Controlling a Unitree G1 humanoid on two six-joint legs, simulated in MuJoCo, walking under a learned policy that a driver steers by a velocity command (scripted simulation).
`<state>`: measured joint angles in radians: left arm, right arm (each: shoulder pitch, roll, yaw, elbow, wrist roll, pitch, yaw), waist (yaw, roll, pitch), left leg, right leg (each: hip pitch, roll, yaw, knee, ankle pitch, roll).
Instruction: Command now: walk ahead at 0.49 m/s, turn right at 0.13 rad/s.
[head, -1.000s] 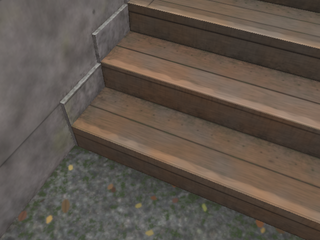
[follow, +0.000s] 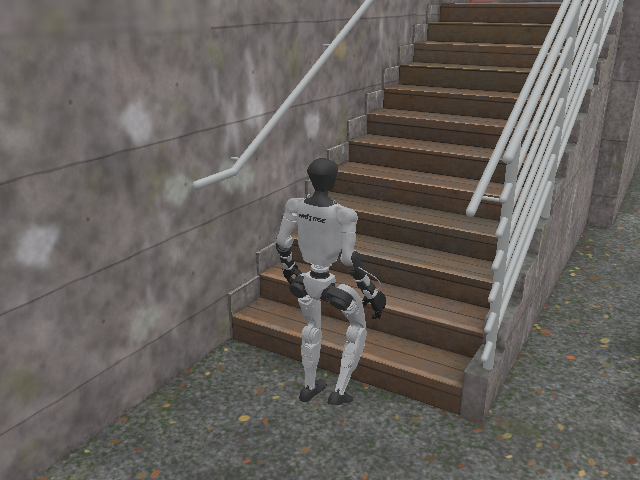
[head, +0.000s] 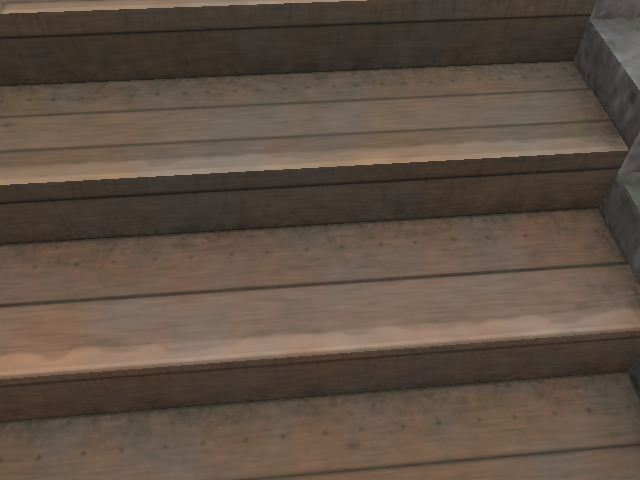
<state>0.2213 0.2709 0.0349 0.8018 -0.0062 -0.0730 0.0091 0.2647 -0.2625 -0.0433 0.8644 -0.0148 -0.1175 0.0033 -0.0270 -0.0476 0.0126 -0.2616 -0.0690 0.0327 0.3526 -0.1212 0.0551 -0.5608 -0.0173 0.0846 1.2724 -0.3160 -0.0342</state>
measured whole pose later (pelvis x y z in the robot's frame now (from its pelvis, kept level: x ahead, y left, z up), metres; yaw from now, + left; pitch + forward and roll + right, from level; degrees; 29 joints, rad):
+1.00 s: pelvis +0.43 +0.07 +0.15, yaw +25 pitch +4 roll -2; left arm 0.09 0.15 -0.06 0.66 0.03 -0.04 -0.04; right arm 0.54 -0.18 0.02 1.09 -0.09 -0.09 0.09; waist 0.02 0.02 -0.07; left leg -0.27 -0.11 -0.04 0.59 -0.36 0.13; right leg -1.46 -0.02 0.08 2.12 -0.01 -0.15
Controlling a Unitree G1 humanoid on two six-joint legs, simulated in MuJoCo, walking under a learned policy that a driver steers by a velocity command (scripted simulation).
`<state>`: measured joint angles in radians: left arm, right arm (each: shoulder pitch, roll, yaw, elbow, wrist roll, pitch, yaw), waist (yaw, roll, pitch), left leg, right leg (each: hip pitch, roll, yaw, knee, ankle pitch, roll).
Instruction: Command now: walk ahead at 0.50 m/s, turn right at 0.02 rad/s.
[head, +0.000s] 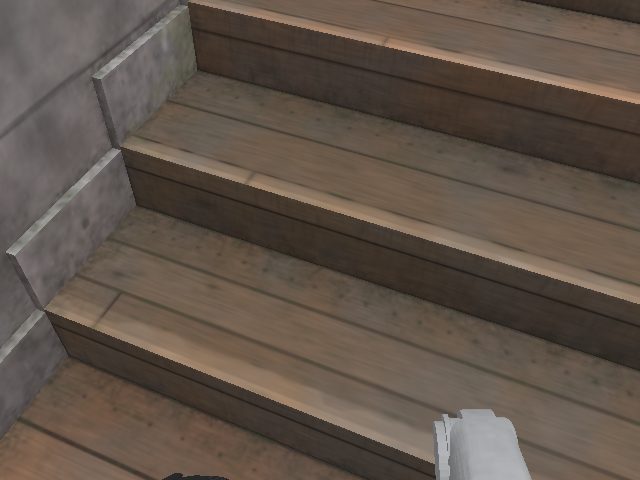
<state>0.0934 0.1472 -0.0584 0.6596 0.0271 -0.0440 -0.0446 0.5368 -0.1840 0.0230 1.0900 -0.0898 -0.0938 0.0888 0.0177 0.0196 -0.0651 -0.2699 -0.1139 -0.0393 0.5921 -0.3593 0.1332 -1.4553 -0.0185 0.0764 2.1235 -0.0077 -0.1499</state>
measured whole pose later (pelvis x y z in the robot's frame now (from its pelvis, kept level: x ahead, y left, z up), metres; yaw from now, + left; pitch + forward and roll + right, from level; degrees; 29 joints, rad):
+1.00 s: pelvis +0.60 -0.06 +0.32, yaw -29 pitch +5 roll +3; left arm 0.06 0.20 0.00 0.92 0.01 -0.05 -0.11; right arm 0.47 -0.13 0.02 1.18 -0.13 -0.07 0.02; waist -0.04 -0.05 -0.14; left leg -0.20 0.03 0.31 0.48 -0.35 0.03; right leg -1.36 -0.04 0.09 2.13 -0.18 -0.27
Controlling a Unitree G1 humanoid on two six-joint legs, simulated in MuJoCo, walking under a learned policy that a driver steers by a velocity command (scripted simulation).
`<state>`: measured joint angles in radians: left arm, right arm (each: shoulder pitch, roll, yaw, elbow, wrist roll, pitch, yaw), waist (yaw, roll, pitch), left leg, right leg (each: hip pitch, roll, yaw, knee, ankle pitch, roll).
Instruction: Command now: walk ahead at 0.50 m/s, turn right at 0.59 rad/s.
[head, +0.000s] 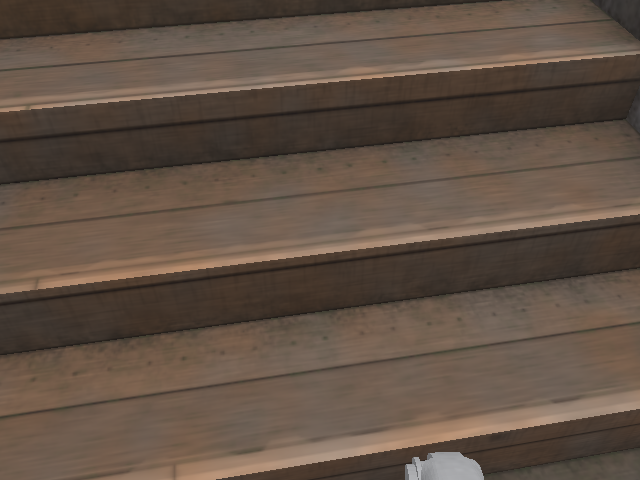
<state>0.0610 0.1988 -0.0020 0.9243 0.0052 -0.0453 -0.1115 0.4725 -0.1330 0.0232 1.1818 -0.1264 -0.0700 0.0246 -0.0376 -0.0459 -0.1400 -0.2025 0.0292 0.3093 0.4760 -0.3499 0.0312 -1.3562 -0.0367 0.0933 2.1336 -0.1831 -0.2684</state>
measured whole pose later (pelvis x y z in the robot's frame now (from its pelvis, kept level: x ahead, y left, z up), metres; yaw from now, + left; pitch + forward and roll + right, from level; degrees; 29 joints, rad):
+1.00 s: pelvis +0.55 +0.03 +0.30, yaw +14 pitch +6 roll +1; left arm 0.11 0.23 0.01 0.89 0.02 -0.08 -0.04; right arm 0.44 -0.16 -0.01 1.11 -0.06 -0.06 0.06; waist 0.00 -0.04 -0.14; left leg -0.46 -0.14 -0.03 0.71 -0.34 0.10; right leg -1.11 -0.02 0.17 1.90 -0.10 -0.12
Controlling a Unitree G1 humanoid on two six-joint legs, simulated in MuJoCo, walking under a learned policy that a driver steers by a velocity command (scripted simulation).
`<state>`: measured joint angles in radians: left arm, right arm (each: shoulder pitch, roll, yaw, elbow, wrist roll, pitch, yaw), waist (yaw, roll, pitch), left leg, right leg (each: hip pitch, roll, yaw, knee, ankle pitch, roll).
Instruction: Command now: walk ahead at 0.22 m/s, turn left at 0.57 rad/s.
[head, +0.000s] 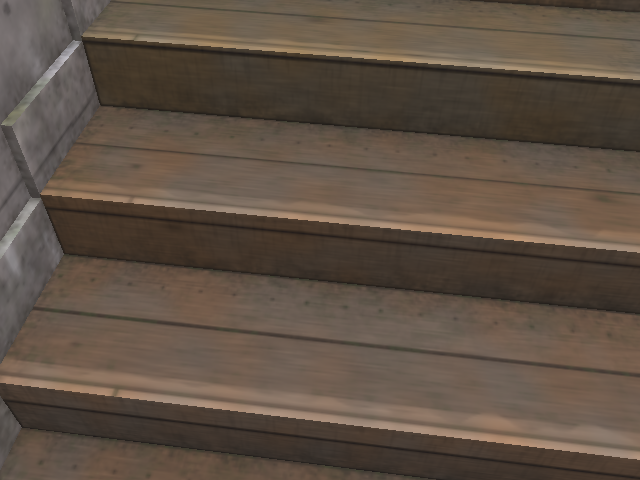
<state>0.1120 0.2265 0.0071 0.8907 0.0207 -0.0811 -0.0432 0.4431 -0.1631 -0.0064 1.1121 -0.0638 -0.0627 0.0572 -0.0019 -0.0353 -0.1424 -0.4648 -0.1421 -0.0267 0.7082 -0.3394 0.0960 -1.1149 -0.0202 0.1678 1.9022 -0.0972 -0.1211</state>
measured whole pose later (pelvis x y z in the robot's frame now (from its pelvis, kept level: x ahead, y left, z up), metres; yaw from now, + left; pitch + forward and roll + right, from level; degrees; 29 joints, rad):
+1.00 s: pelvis +0.21 -0.02 +0.17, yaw -14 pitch +4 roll +1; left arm 0.16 0.26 0.03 0.74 -0.02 -0.10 -0.04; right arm 0.24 -0.25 -0.04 0.76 -0.04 -0.10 0.02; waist -0.01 -0.02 -0.11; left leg -0.41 -0.02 0.01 0.65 -0.41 -0.04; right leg -0.53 0.11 0.16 0.71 -0.31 -0.06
